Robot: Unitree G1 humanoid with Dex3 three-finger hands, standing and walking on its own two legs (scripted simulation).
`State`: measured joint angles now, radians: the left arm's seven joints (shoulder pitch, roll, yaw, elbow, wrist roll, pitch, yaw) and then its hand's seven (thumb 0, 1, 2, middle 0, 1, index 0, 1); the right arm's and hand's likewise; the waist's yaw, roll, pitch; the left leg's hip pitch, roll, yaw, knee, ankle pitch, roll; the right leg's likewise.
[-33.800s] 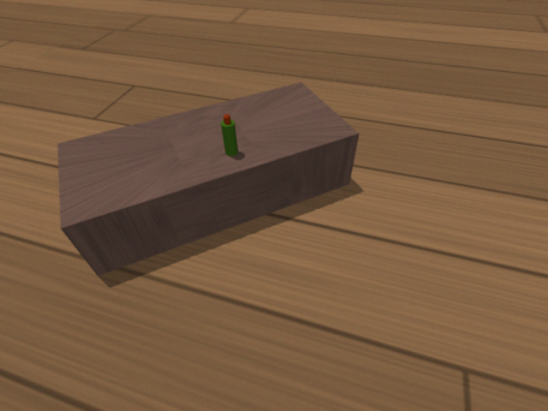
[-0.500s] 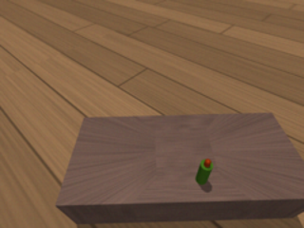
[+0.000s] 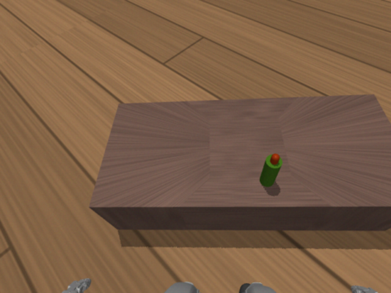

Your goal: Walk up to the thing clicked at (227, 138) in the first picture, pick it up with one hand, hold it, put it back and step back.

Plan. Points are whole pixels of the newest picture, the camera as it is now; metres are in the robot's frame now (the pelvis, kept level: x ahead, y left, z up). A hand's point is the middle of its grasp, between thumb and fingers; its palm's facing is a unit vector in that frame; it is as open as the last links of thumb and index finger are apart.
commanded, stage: step back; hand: right
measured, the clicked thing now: (271, 169) +0.56 -0.21 -0.34
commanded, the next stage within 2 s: none
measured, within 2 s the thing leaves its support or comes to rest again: neither
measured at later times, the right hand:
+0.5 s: hand out of the picture -0.01 -0.22 -0.13, palm faces +0.01 +0.91 -0.42, open 7.4 cm
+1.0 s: hand out of the picture -0.23 -0.21 -0.15, palm faces -0.02 +0.91 -0.42, open 7.4 cm
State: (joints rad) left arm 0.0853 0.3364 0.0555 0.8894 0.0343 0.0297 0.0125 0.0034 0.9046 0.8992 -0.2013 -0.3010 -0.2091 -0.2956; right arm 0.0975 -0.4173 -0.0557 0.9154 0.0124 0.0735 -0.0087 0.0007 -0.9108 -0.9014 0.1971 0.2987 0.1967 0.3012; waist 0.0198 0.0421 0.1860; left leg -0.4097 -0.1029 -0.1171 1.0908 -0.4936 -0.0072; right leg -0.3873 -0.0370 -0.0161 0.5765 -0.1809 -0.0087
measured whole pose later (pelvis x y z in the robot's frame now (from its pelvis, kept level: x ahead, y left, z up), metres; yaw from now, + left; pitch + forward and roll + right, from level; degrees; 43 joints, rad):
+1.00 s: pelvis -0.28 +0.06 -0.01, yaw -2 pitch -3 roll +2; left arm 0.07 0.39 0.07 0.76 0.02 0.07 0.01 0.00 0.91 0.90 -0.20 -0.30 -0.21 -0.30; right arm 0.20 -0.36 -0.05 0.90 -0.03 0.04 -0.01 0.00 -0.91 -0.90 0.20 0.30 0.20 0.30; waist 0.00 -0.08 0.20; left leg -0.23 -0.06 -0.01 0.64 -0.36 0.02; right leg -0.46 -0.02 0.08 0.80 -0.40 0.00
